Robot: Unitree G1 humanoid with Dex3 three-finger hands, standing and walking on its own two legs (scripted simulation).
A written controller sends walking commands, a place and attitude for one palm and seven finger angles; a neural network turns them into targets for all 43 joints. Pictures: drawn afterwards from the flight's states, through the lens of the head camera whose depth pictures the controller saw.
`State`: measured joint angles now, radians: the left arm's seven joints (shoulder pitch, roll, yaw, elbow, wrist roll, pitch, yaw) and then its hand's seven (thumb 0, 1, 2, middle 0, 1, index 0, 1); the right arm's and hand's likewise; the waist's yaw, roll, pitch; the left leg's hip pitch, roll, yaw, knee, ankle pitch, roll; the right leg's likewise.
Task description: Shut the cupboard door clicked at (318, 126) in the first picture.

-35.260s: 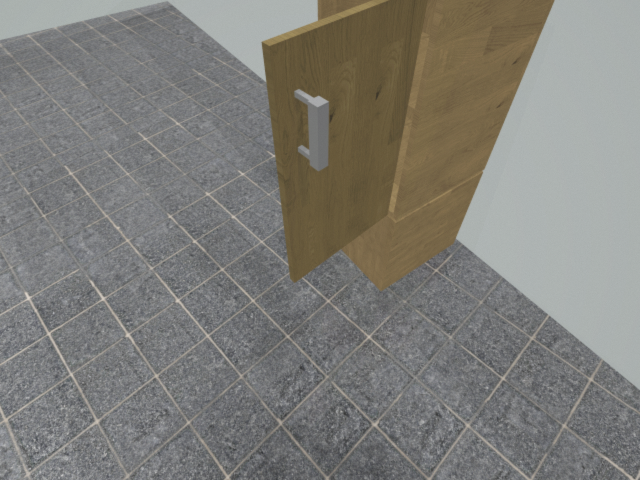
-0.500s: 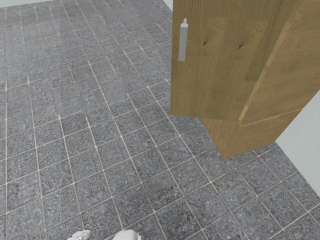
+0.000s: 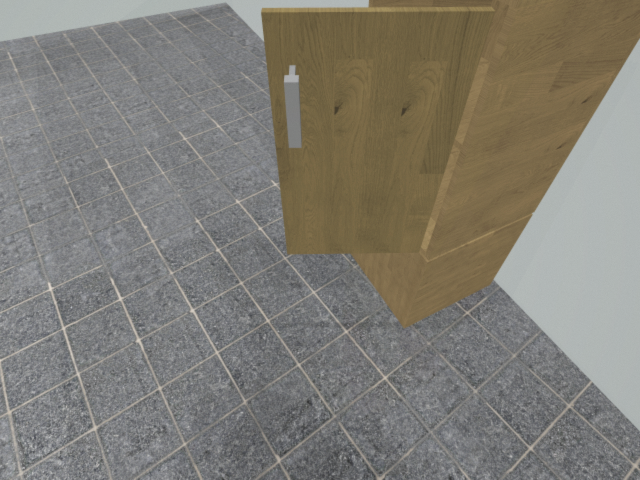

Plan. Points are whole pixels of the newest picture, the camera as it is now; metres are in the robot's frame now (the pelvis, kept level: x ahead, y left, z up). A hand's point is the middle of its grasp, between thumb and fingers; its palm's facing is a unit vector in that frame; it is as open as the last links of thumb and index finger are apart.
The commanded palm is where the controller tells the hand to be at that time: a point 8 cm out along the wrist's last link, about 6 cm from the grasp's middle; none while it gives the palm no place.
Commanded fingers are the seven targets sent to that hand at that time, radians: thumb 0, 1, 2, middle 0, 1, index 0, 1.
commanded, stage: take the last steps up to it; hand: left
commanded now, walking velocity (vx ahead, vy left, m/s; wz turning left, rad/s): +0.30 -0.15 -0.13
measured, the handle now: (293, 107) +0.67 +0.07 +0.11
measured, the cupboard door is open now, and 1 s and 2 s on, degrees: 64 64 64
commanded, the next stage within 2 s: come to a stop and stand still in 0.44 s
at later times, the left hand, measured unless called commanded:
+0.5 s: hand (226, 469) +0.17 +0.15 -0.19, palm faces -0.04 -0.99 -0.13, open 7.4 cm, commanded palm none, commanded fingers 0.00 0.90 0.90 -0.20 -0.30 -0.20 -0.30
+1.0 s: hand (262, 372) +0.32 +0.11 -0.18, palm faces +0.00 -0.98 -0.19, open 7.4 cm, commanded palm none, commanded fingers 0.00 0.90 0.90 -0.20 -0.30 -0.20 -0.30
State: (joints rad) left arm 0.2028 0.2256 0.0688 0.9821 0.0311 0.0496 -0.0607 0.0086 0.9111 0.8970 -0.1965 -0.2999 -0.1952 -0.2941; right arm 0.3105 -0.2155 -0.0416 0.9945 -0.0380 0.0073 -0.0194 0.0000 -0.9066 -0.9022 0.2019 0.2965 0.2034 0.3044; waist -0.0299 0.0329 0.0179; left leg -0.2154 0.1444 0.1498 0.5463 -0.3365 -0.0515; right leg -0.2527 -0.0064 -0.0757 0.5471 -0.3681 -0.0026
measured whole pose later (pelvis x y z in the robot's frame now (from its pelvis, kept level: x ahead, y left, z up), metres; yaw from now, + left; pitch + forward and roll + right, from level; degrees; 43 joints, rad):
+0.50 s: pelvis +0.15 -0.03 +0.00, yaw -3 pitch +0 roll -1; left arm 0.25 0.20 0.05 1.07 0.03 0.03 -0.03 0.01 0.91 0.90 -0.20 -0.30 -0.20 -0.29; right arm 0.22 -0.16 -0.02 0.97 -0.04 -0.05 -0.03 0.00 -0.91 -0.90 0.20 0.30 0.20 0.30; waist -0.01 -0.05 0.07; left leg -0.33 0.08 0.17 0.59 -0.26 0.03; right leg -0.42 0.00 -0.03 1.16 -0.40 -0.02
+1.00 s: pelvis +0.22 -0.06 +0.00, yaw -1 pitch +1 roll +0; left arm 0.11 0.17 0.04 0.97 0.04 0.03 0.03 0.00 0.91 0.90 -0.20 -0.30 -0.20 -0.29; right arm 0.18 -0.22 -0.06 0.97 0.00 0.05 -0.01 0.00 -0.92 -0.90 0.19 0.30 0.20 0.30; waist 0.00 -0.03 0.09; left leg -0.36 -0.01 0.04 0.81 -0.44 -0.05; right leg -0.36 -0.11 -0.05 0.53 -0.18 0.06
